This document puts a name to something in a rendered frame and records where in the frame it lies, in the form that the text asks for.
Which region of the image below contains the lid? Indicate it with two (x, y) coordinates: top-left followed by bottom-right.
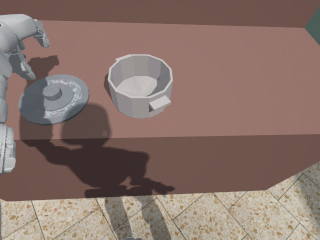
(18, 74), (90, 126)

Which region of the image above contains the table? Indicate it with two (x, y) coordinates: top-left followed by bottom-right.
(0, 0), (320, 202)

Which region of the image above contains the pot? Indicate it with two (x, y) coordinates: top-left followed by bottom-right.
(108, 54), (173, 119)

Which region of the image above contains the robot left upper arm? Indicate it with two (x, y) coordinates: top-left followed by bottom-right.
(0, 123), (16, 240)

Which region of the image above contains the robot left hand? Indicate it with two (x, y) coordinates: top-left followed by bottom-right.
(0, 14), (50, 80)

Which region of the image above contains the knob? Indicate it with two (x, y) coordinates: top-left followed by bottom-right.
(42, 84), (62, 101)

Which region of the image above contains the robot left forearm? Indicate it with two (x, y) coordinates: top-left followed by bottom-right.
(0, 21), (18, 124)

